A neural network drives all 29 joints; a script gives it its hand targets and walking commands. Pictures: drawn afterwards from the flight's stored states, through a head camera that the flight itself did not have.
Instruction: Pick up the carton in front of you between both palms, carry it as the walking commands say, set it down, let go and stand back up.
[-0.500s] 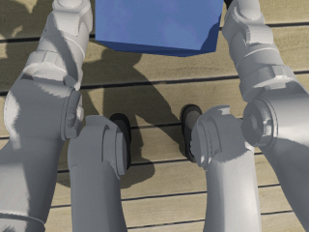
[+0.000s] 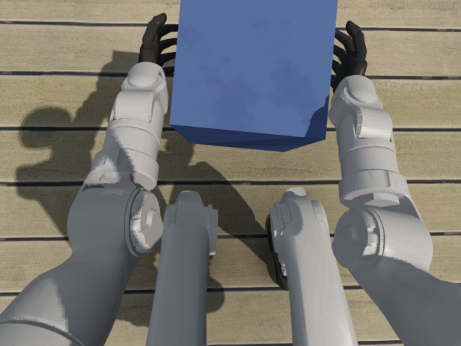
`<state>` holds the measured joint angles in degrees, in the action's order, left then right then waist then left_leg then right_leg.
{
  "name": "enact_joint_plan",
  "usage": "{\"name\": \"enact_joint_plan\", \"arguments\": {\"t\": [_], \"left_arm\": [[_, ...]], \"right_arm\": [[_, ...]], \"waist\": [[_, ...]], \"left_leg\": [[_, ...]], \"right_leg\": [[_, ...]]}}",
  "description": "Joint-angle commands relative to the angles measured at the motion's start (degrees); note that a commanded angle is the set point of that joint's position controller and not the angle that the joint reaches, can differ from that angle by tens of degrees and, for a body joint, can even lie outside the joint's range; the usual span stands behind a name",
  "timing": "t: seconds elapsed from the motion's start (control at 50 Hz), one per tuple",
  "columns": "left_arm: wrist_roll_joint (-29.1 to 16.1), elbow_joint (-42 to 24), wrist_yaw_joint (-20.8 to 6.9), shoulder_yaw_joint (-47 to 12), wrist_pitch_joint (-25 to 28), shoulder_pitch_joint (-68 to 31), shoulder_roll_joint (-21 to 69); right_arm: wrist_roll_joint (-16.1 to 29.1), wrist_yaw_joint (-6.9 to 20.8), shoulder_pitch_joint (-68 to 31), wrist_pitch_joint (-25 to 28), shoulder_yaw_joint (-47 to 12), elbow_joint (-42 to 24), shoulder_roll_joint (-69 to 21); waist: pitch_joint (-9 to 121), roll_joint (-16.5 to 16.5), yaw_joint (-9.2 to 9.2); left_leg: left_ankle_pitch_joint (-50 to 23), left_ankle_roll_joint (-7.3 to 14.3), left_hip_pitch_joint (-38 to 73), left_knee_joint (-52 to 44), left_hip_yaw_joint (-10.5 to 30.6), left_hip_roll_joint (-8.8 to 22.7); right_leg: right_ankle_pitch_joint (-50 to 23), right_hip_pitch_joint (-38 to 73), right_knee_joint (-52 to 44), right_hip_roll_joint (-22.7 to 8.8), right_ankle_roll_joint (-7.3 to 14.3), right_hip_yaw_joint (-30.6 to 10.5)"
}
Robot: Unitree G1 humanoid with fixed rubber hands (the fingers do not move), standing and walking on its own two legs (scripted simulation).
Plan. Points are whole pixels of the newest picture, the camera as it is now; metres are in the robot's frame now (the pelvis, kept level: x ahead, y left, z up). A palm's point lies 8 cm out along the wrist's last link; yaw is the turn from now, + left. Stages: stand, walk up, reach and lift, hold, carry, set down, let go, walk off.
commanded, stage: reach and lift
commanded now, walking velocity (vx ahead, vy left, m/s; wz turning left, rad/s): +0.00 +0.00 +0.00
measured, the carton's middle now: (246, 86) +0.51 -0.01 -0.15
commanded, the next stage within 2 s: none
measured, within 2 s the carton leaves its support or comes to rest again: neither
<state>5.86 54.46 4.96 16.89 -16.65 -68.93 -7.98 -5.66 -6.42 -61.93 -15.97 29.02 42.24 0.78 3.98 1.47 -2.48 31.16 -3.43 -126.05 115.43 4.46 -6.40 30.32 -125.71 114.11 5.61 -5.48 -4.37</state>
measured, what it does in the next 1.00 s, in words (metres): rises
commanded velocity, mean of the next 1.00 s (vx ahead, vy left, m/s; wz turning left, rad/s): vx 0.00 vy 0.00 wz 0.00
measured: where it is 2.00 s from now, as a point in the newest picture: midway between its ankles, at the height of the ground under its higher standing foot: (237, 267)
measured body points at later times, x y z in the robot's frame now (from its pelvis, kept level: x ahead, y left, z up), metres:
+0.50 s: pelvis +0.03 +0.00 +0.12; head +0.25 +0.02 +0.52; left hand +0.49 +0.15 +0.05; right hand +0.48 -0.16 +0.07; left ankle +0.11 +0.13 -0.39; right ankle +0.12 -0.14 -0.39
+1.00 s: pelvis +0.08 +0.00 +0.27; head +0.18 +0.01 +0.71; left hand +0.44 +0.15 +0.22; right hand +0.44 -0.16 +0.23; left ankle +0.11 +0.13 -0.39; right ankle +0.12 -0.14 -0.39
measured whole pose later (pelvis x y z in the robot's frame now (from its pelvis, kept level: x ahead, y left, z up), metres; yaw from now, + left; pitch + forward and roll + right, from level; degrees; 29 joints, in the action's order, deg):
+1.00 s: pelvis +0.08 +0.00 +0.27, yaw +1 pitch +25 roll +0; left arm 8.6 37.3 4.4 16.3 -16.4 -25.8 5.0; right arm -9.2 -2.7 -25.4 -15.8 20.1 33.8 -6.8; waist 14.3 0.1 -1.9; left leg 24.5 -1.2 -60.3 60.2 7.0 -5.3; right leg 24.0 -60.4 59.7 4.2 -2.7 -7.8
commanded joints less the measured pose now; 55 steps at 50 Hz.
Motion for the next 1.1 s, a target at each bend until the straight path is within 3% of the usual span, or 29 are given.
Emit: {"name": "enact_joint_plan", "arguments": {"t": [0.0,0.04,0.06,0.08,0.1,0.22,0.28,0.32,0.34,0.36,0.38,0.42,0.44,0.52,0.54,0.58,0.78,0.82,0.84,0.86,0.92,0.94,0.96,0.98,1.0,1.02,1.04,1.06,1.08], "left_arm": [[-4.0,-8.7,-14.6,-18.3,1.2,-35.5,63.8],[-3.6,-8.7,-14.4,-17.5,1.1,-34.6,62.4],[-2.6,-9.5,-14.3,-16.9,1.3,-35.5,60.7],[-2.1,-5.7,-14.1,-15.6,0.7,-30.9,62.7],[-3.6,-9.6,-14.0,-18.5,1.0,-33.6,65.2],[-3.2,-12.5,-13.7,-21.3,0.4,-28.4,67.3],[-4.5,-13.6,-13.6,-22.6,0.1,-24.1,68.4],[-5.9,-16.4,-14.2,-25.3,-0.2,-22.9,68.5],[-6.3,-17.2,-14.1,-27.6,-0.2,-20.6,70.1],[-6.8,-18.9,-13.9,-28.9,0.1,-21.2,71.4],[-7.3,-19.6,-14.1,-29.6,-0.1,-18.7,68.7],[-10.1,-20.8,-14.1,-31.6,0.0,-18.2,71.1],[-11.0,-24.4,-13.9,-34.4,0.4,-20.8,71.5],[-7.3,-17.2,-14.0,-29.4,-0.3,-9.6,70.2],[-7.2,-18.4,-14.2,-30.5,-0.1,-10.1,69.1],[-6.5,-17.3,-13.7,-29.3,0.1,-9.9,71.8],[-5.2,-20.9,-13.1,-30.7,3.6,-2.2,71.9],[-4.5,-19.8,-13.4,-30.8,2.7,3.5,71.2],[-3.8,-19.3,-13.6,-30.1,2.3,7.0,71.7],[-5.1,-19.9,-13.7,-32.1,2.4,8.0,74.7],[-2.7,-20.5,-14.8,-30.9,2.3,12.1,69.6],[-5.3,-22.1,-15.0,-32.8,2.4,9.6,73.6],[-3.5,-22.1,-15.0,-33.1,2.0,11.4,71.4],[-3.9,-20.0,-15.2,-31.1,1.5,13.1,72.2],[-3.4,-22.5,-15.4,-32.5,1.6,13.8,71.5],[-4.0,-21.4,-14.9,-32.0,0.9,14.9,72.4],[-2.8,-24.2,-14.8,-32.4,0.7,14.8,71.7],[-4.1,-23.5,-14.8,-33.1,0.4,15.2,72.5],[-3.8,-25.0,-15.0,-33.7,0.3,15.1,72.0]], "right_arm": [[-0.3,16.6,-34.0,-2.4,-25.6,3.4,-57.2],[-0.8,16.6,-32.3,-2.3,-23.8,4.1,-57.3],[-0.9,17.1,-32.0,-2.6,-23.0,7.2,-58.3],[-0.6,17.3,-33.1,-2.2,-24.4,4.1,-57.9],[1.0,17.7,-37.4,-1.8,-26.2,1.6,-57.2],[2.5,18.6,-27.9,-2.9,-30.7,1.2,-61.9],[5.4,18.5,-26.2,-3.0,-34.6,-2.0,-63.5],[5.9,18.3,-23.2,-3.6,-36.5,-2.9,-64.0],[7.1,18.1,-22.7,-3.5,-38.8,-3.9,-65.8],[5.0,17.8,-20.9,-3.2,-38.3,-4.1,-64.2],[6.1,17.8,-18.3,-3.7,-38.3,-3.1,-64.3],[7.7,17.1,-18.4,-3.2,-41.9,-5.8,-64.9],[7.3,16.9,-17.3,-2.8,-41.9,-6.6,-64.7],[6.0,16.7,-11.0,-3.4,-40.6,-2.9,-64.5],[5.7,16.8,-9.5,-3.3,-40.2,-1.1,-66.0],[4.7,17.0,-8.2,-2.9,-38.3,-0.6,-63.4],[2.9,17.3,2.6,-0.7,-39.3,-0.4,-67.3],[2.1,17.4,5.9,-1.1,-39.0,-1.2,-65.6],[2.6,17.5,4.7,-1.2,-41.1,-2.2,-66.1],[2.2,17.7,7.4,-0.7,-40.9,-4.0,-66.2],[2.9,17.9,10.8,-1.5,-44.0,-3.6,-68.2],[2.0,17.6,10.3,-1.1,-42.7,-4.9,-67.2],[1.2,17.5,13.2,-1.5,-42.1,-3.2,-67.0],[0.7,17.5,11.3,-1.5,-41.8,-5.7,-64.8],[0.9,17.6,14.5,-2.2,-41.3,-3.4,-65.4],[0.4,18.0,16.2,-2.3,-42.0,-4.6,-64.3],[0.9,18.5,16.7,-2.8,-41.3,-3.0,-66.1],[-0.5,18.9,17.2,-3.2,-41.8,-3.8,-65.2],[0.1,18.9,18.2,-3.8,-42.9,-2.7,-65.3]], "waist": [[57.3,-5.2,-4.04],[56.0,-6.7,-4.62],[56.8,-6.6,-1.18],[56.7,-5.6,-2.18],[59.5,-10.1,-1.89],[65.0,-6.6,-1.17],[64.8,-4.5,2.05],[65.0,-2.8,-1.02],[68.0,-4.2,2.13],[66.7,-3.8,-1.5],[66.2,-4.2,0.38],[66.4,-2.3,-0.38],[67.2,-5.8,-2.57],[56.4,-2.1,0.46],[55.5,-1.8,-1.36],[50.8,-6.5,-0.45],[46.7,-1.6,-0.13],[43.6,-3.8,-0.65],[44.1,-3.0,2.65],[44.3,-4.0,-1.18],[41.1,-0.4,2.84],[39.5,-0.7,-0.52],[38.1,-2.0,0.73],[34.3,0.2,-1.31],[33.9,-2.9,0.47],[31.7,-2.0,-1.54],[31.2,-3.4,1.39],[30.8,-1.8,-1.63],[30.4,-2.5,0.27]], "left_leg": [[-5.1,1.8,31.4,-17.8,-9.7,-3.7],[-4.0,1.6,33.4,-20.2,-9.0,-3.6],[-4.9,2.1,37.2,-21.3,-9.2,-3.7],[-5.9,2.1,39.1,-22.0,-8.9,-3.8],[-5.7,1.6,40.3,-21.9,-9.2,-4.0],[-12.4,1.4,48.3,-26.2,-8.3,-3.8],[-14.0,1.4,48.9,-29.1,-8.8,-4.3],[-14.0,1.4,51.8,-30.0,-8.4,-4.1],[-16.3,1.2,54.6,-30.8,-8.8,-4.2],[-16.2,1.2,53.8,-30.5,-7.9,-4.3],[-17.1,0.8,56.0,-33.0,-8.0,-4.2],[-17.8,0.9,57.2,-33.3,-7.7,-4.3],[-17.1,0.0,59.2,-34.2,-7.6,-4.6],[-12.3,1.0,59.7,-40.5,-6.6,-4.2],[-13.1,1.2,60.5,-40.6,-5.6,-3.7],[-13.0,1.0,60.8,-43.4,-5.6,-3.6],[-17.7,2.0,75.7,-55.4,-2.5,-2.9],[-19.2,2.0,78.9,-59.0,-2.1,-2.4],[-19.0,1.9,80.3,-60.0,-2.3,-2.4],[-20.4,1.6,83.0,-61.1,-2.1,-2.3],[-23.7,2.5,85.4,-64.9,-1.4,-1.6],[-22.4,2.3,85.0,-65.9,-1.2,-2.0],[-22.8,2.3,86.7,-68.2,-0.5,-1.7],[-20.6,2.4,89.4,-69.8,-0.2,-1.3],[-20.9,2.3,90.7,-70.8,-0.9,-1.5],[-22.5,2.2,94.0,-72.2,0.2,-0.9],[-22.6,2.3,94.2,-73.1,-0.2,-1.1],[-23.5,2.2,96.3,-74.6,0.6,-0.5],[-23.2,2.1,96.3,-75.6,-0.1,-0.8]], "right_leg": [[-7.6,32.7,-16.6,4.2,3.7,10.9],[-7.5,32.0,-17.5,4.5,4.2,11.2],[-6.2,30.1,-17.7,4.0,3.6,11.0],[-6.9,30.6,-18.5,3.9,3.2,11.2],[-7.1,30.9,-18.2,3.9,3.7,11.2],[-12.9,40.4,-23.2,4.0,3.1,9.9],[-14.8,45.4,-26.2,4.2,2.8,9.0],[-13.9,48.7,-28.9,4.2,2.4,9.1],[-16.6,50.0,-28.3,4.3,2.0,8.9],[-16.5,51.4,-29.3,4.0,2.5,8.7],[-17.6,51.0,-29.7,4.5,1.9,9.4],[-19.0,56.0,-31.4,4.3,2.2,8.7],[-18.0,56.8,-32.3,4.7,2.9,8.4],[-12.9,59.4,-38.6,4.4,2.6,7.3],[-13.8,59.6,-39.1,4.4,2.8,7.0],[-14.1,62.0,-41.6,3.6,3.8,5.1],[-20.2,76.0,-53.3,3.2,3.5,3.0],[-21.2,79.2,-55.6,2.6,3.7,2.8],[-19.5,80.1,-56.6,2.8,3.5,3.1],[-21.8,83.6,-58.9,2.3,3.9,2.0],[-25.8,86.9,-62.7,1.6,2.9,1.2],[-24.4,90.5,-64.4,1.8,3.6,1.7],[-25.3,90.7,-65.6,1.4,3.7,1.3],[-21.6,90.6,-67.2,1.8,3.7,1.9],[-21.7,91.5,-69.1,1.2,4.1,1.0],[-23.6,93.9,-69.5,1.5,4.3,1.3],[-23.2,94.9,-70.8,0.9,4.3,0.7],[-24.3,96.8,-72.0,1.3,4.6,0.8],[-25.8,99.6,-72.7,0.6,4.8,0.3]]}}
